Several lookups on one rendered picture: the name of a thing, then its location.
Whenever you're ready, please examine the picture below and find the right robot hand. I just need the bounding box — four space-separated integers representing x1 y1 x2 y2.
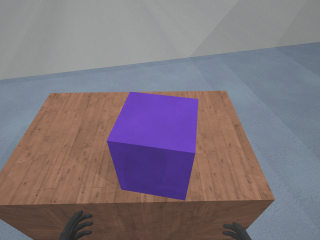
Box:
222 222 252 240

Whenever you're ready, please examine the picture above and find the carton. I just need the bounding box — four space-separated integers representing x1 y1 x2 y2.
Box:
107 91 199 201

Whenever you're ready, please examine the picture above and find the pedestal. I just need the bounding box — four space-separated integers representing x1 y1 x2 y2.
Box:
0 90 275 240

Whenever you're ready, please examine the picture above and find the left robot hand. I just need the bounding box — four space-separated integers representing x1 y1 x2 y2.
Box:
59 210 93 240

